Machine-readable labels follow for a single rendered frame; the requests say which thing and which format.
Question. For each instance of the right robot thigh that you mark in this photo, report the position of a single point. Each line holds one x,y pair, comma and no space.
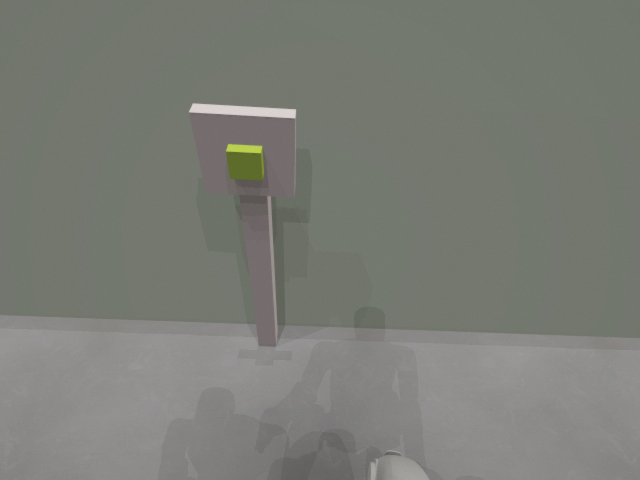
394,467

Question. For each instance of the panel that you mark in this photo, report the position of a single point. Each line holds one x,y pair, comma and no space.
216,126

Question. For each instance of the button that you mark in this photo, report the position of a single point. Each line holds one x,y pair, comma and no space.
245,162

